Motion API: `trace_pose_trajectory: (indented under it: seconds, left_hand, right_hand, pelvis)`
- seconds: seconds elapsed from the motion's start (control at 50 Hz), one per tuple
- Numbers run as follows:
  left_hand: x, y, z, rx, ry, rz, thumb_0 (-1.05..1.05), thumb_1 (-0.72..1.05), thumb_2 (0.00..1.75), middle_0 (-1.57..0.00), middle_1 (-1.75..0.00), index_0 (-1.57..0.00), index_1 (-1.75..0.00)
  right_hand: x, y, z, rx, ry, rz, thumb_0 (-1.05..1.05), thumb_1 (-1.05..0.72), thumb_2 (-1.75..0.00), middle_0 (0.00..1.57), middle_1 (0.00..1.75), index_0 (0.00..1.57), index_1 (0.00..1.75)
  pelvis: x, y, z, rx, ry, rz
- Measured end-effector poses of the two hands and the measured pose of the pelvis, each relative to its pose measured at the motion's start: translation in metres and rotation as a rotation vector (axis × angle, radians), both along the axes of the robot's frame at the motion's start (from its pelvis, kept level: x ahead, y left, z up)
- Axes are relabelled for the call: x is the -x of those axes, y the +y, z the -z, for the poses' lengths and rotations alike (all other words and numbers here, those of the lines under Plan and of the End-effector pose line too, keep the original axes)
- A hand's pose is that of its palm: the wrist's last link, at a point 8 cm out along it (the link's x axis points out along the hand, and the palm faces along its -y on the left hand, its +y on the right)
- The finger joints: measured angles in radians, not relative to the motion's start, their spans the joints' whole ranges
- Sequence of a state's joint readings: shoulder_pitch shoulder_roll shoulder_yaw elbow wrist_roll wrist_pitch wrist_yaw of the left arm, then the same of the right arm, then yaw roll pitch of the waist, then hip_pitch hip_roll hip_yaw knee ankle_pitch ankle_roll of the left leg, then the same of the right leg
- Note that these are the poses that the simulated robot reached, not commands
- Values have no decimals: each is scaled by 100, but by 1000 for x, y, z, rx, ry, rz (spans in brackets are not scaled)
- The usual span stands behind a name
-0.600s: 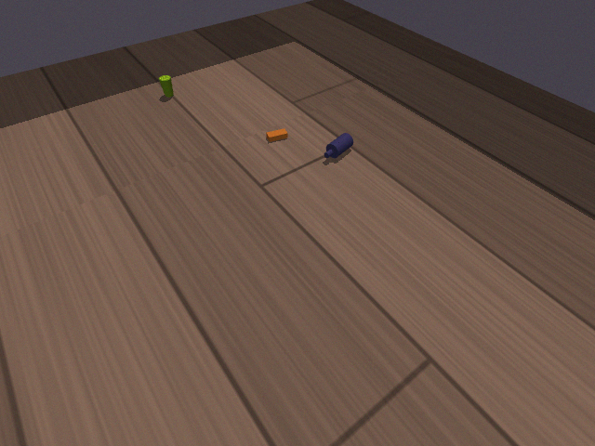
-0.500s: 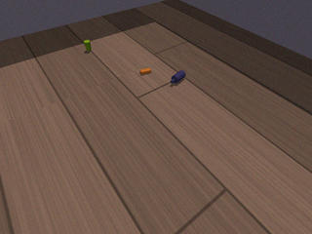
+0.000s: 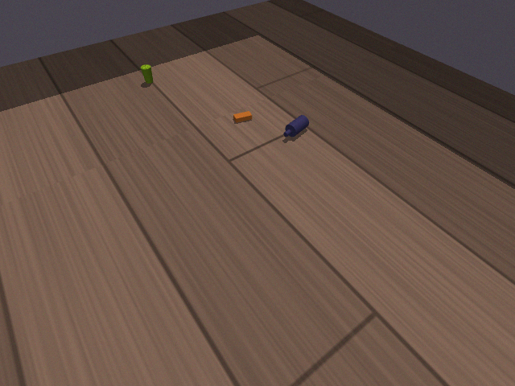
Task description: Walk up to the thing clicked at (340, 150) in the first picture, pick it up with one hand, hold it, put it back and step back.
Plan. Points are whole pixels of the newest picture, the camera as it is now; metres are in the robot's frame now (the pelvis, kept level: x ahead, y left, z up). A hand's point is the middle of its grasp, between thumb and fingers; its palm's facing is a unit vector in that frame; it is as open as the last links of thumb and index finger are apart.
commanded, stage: stand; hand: left
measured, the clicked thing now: (294, 127) +1.66 -0.26 -0.74
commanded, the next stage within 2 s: walk up in 0.52 s
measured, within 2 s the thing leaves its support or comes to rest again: neither
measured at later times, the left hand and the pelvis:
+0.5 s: hand out of the picture +0.08 +0.25 -0.16, palm faces -0.02 -0.94 -0.34, open 7.4 cm; pelvis +0.00 +0.00 +0.00, yaw +0 degrees
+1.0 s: hand out of the picture +0.15 +0.18 -0.13, palm faces +0.28 -0.90 -0.35, open 7.4 cm; pelvis +0.13 -0.12 -0.01, yaw +15 degrees
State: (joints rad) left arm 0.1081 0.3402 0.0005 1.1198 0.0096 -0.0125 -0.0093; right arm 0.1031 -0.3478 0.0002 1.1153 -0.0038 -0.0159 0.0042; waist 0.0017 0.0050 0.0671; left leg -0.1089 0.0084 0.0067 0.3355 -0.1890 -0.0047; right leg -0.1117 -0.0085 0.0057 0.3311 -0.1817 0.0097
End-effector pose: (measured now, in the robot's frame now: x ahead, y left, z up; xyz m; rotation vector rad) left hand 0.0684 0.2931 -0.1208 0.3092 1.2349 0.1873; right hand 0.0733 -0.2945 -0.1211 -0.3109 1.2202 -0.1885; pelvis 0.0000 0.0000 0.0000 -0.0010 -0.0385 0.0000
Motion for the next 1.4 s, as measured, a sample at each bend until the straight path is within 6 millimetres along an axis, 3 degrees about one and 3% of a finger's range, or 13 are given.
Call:
trace_pose_trajectory:
  seconds: [0.56, 0.68, 0.78, 0.86, 0.9, 0.94, 1.02, 1.1, 1.2, 1.28, 1.34, 1.4]
  left_hand:
    - [-5, 4, -2, 11, -26, -7, 1, 90, 89, -21, -30, -20, -30]
    - [-27, 25, -7, -9, -136, -67, 1, 90, 89, -21, -30, -20, -30]
    - [-51, 15, -16, -41, -165, -81, 1, 90, 89, -20, -30, -20, -30]
    - [-76, -14, -20, -64, -193, -92, 1, 90, 89, -20, -30, -20, -30]
    - [-81, -32, -20, -73, -229, -115, 1, 90, 89, -20, -30, -20, -30]
    - [-75, -50, -21, -66, -240, -168, 1, 90, 89, -20, -30, -20, -30]
    - [-50, -80, -21, -39, -161, -286, 1, 90, 89, -21, -30, -20, -30]
    - [-31, -100, -9, -25, -47, -382, 1, 90, 89, -21, -30, -20, -30]
    - [-34, -119, 23, 2, 39, -467, 1, 90, 89, -21, -30, -20, -30]
    - [-68, -138, 45, 33, 73, -481, 1, 90, 89, -20, -30, -20, -30]
    - [-112, -150, 43, 65, 59, -422, 1, 90, 89, -20, -30, -20, -30]
    - [-165, -149, 35, 58, -27, -396, 1, 90, 89, -21, -30, -20, -30]
  right_hand:
    - [2, -5, -2, 1, -8, -5, 1, -90, -90, 20, 30, 20, 30]
    - [3, -47, -13, 94, 28, -68, 0, -90, -90, 21, 30, 21, 30]
    - [-18, -99, -25, 164, 41, -86, 1, -90, -90, 21, 30, 21, 30]
    - [-54, -144, -21, 192, 41, -115, 1, -90, -90, 21, 30, 21, 30]
    - [-83, -162, -13, 209, 52, -144, 1, -90, -90, 21, 30, 21, 30]
    - [-120, -166, -12, 208, 51, -184, 1, -90, -90, 20, 30, 20, 30]
    - [-212, -150, -22, 144, -47, -303, 1, -91, -90, 20, 30, 20, 30]
    - [-302, -127, -27, 100, -142, -430, 1, -91, -90, 20, 30, 20, 30]
    - [-397, -97, -21, 100, -211, -539, 1, -90, -90, 20, 30, 20, 30]
    - [-443, -94, -13, 123, -266, -544, 0, -90, -90, 21, 30, 21, 30]
    - [-458, -105, -19, 113, -285, -477, 0, -90, -90, 21, 30, 21, 30]
    - [-465, -126, -25, 119, -249, -467, 0, -90, -90, 21, 30, 21, 30]
  pelvis:
    - [-3, -2, 1, 4, 15, -27]
    - [-15, -21, 12, -25, 52, -100]
    - [-40, -52, 14, -31, 58, -125]
    - [-69, -86, 21, -23, 51, -152]
    - [-85, -100, 26, 8, 38, -194]
    - [-102, -109, 23, 3, 29, -239]
    - [-141, -121, 9, -9, 23, -274]
    - [-177, -131, 12, 7, 13, -320]
    - [-234, -137, 32, 2, 5, -372]
    - [-274, -137, 47, -36, -7, -387]
    - [-302, -143, 40, -47, -22, -384]
    - [-333, -156, 32, -53, -32, -409]
